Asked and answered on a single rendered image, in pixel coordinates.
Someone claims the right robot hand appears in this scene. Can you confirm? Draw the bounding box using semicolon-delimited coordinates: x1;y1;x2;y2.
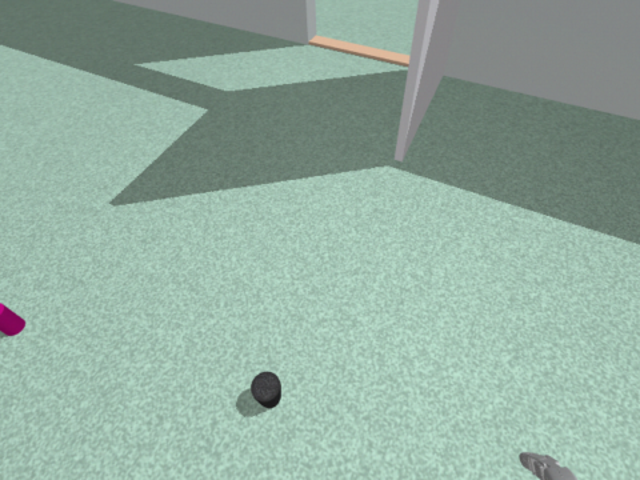
519;452;578;480

